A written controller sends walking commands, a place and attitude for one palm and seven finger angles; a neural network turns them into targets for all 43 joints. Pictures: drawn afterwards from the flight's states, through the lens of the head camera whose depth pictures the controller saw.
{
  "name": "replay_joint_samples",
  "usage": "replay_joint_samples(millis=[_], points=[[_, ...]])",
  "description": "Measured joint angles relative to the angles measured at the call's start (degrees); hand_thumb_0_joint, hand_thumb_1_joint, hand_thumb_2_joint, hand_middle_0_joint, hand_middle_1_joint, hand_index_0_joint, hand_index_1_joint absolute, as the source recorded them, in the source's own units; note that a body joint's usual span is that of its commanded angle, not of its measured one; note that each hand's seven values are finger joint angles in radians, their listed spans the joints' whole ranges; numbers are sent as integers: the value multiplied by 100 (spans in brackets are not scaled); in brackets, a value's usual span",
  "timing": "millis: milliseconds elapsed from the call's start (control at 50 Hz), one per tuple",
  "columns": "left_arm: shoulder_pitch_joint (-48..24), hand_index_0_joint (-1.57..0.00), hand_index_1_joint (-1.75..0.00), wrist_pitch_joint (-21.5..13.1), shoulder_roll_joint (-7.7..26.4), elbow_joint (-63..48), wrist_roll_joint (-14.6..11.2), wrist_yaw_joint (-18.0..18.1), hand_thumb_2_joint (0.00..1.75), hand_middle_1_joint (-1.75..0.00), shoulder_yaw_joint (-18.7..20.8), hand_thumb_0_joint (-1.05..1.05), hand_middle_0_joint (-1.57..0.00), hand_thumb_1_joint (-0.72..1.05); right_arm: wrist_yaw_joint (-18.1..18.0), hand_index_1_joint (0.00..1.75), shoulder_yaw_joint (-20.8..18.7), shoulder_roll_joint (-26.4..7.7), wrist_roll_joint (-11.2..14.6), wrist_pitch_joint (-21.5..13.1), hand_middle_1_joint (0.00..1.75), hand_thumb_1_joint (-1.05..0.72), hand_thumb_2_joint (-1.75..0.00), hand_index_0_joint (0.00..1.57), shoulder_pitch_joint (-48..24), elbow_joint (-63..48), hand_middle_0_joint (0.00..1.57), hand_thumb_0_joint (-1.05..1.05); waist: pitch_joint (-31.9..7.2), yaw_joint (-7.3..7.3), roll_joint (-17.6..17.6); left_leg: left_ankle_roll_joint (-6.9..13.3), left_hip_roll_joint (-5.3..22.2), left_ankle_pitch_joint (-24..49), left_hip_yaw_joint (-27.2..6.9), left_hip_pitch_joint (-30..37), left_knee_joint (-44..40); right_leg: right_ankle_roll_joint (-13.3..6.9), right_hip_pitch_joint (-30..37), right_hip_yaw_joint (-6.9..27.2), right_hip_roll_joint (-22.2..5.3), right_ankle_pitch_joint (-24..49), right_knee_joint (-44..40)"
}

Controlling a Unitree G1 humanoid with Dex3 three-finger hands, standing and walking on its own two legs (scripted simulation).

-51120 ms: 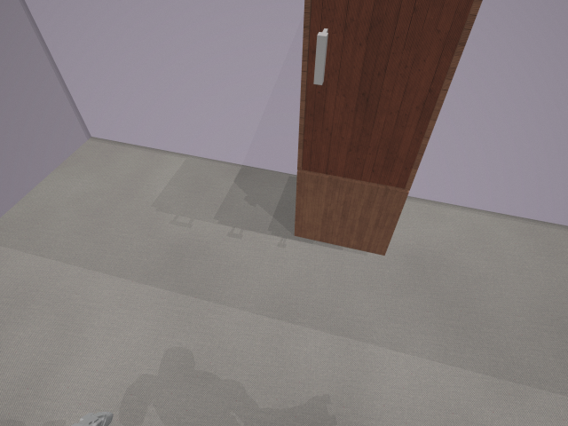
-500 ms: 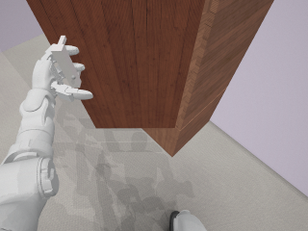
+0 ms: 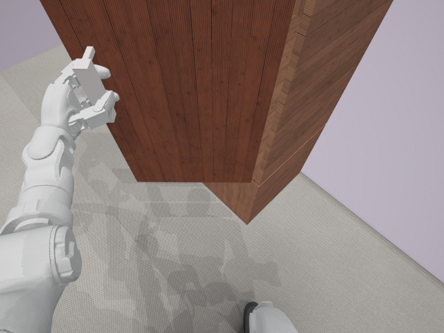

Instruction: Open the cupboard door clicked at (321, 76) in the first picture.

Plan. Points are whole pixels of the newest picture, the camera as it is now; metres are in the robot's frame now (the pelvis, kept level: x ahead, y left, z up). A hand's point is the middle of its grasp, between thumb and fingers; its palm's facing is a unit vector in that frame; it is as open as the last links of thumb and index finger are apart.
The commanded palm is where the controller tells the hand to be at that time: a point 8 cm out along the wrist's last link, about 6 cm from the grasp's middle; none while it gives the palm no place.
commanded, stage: close the thumb around the handle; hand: left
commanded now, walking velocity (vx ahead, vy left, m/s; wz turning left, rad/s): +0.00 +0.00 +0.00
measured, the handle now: (99, 86) +0.54 +0.20 +0.11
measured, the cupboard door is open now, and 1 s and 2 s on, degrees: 46 84 88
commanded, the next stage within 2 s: pull the door open along its arc in 0.02 s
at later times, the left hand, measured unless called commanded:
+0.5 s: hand (103, 128) +0.44 +0.18 +0.11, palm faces -0.07 -1.00 -0.01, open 6.3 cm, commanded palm +0.37 +0.22 +0.11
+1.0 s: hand (151, 208) +0.29 +0.09 +0.12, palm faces +0.32 -0.95 +0.01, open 6.7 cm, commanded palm +0.21 +0.14 +0.11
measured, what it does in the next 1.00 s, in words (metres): stands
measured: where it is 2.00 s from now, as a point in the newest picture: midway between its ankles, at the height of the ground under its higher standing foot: outside the picture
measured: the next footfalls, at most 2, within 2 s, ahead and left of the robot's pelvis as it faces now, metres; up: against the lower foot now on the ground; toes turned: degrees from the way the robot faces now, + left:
none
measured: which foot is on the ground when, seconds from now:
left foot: down 0.00-1.00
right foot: down 0.00-1.00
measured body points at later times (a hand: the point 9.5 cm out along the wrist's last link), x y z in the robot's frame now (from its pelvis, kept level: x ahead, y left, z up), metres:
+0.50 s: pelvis +0.01 +0.00 +0.01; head +0.08 -0.01 +0.45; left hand +0.43 +0.23 +0.11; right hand +0.07 -0.26 -0.11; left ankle -0.07 +0.11 -0.71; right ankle +0.08 -0.13 -0.71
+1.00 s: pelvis +0.03 -0.01 +0.02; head +0.04 -0.03 +0.47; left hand +0.27 +0.14 +0.12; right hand +0.26 -0.19 -0.05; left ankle -0.07 +0.11 -0.71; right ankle +0.08 -0.13 -0.71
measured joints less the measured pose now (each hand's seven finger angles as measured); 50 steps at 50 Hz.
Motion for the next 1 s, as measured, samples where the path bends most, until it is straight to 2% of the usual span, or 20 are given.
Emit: replay_joint_samples(millis=[220,320,440,580,620,680,780,900,960,1000], points=[[62,-33,-133,0,-75,-58,-8,138,83,-133,15,1,-32,67,37,30,28,58,2,19,30,-90,-90,20,10,-39,20,0,-16,1,15,5,-2,3,31,15,-7,4,-4,35,8,9,3],[381,-31,-134,67,-169,-401,-153,158,82,-132,36,1,-32,68,78,30,6,63,24,41,30,-90,-90,20,37,-83,20,0,-72,36,33,7,11,13,94,100,-99,5,32,92,41,18,-43],[1240,-29,-133,249,-487,-1440,-350,203,78,-132,-64,1,-31,69,146,30,-72,64,72,70,30,-90,-90,20,58,-208,20,1,-182,158,74,15,13,57,156,335,-332,13,205,145,72,29,-185],[2874,-27,-131,557,-1114,-3448,-561,364,74,-132,-518,0,-31,68,240,30,-147,115,116,-41,30,-90,-90,20,-173,-364,20,1,-274,382,127,28,-20,149,171,785,-697,46,603,156,65,44,-417],[3413,-28,-130,662,-1398,-4142,-570,673,74,-132,-727,1,-31,68,268,30,-175,161,120,-100,30,-90,-90,20,-332,-407,20,1,-249,476,152,20,-11,160,186,956,-780,55,764,166,83,52,-490],[4230,-29,-127,739,-1942,-5149,-432,1489,74,-132,-1146,1,-31,67,337,30,-193,268,93,-182,30,-90,-90,20,-639,-438,20,1,-206,585,183,13,-14,186,196,1200,-913,67,990,172,89,60,-582],[5436,-31,-126,1027,-2640,-6543,44,2720,72,-131,-2030,2,-31,64,335,30,-133,523,-19,-110,30,-90,-90,19,-1155,-547,20,1,-77,708,203,1,-2,211,152,1609,-1071,64,1386,122,98,22,-664],[6132,-33,-129,1625,-3020,-7366,660,3857,72,-126,-2977,3,-32,62,193,30,-12,766,-180,178,30,-90,-90,20,-1542,-646,20,1,32,857,233,-43,39,189,33,1980,-1127,23,1774,-4,109,-85,-652],[6260,-32,-130,1872,-3164,-7522,926,4228,73,-125,-3234,3,-32,62,154,30,27,828,-246,329,30,-90,-90,20,-1625,-638,20,1,31,911,250,-68,64,152,-21,2068,-1091,0,1871,-60,116,-154,-593],[6321,-32,-130,1986,-3139,-7603,1045,4352,73,-124,-3352,3,-32,62,137,30,39,860,-276,410,30,-90,-90,20,-1639,-621,20,1,26,924,251,-86,82,127,-51,2108,-1062,-17,1912,-92,124,-199,-547]])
